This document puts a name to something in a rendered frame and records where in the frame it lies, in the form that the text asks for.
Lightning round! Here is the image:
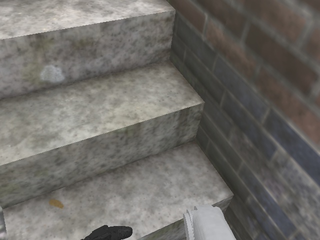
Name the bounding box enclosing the right robot thigh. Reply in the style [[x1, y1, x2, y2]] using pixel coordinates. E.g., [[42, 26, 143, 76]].
[[183, 204, 236, 240]]

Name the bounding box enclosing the left robot hand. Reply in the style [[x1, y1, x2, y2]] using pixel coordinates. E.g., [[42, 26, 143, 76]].
[[81, 225, 133, 240]]

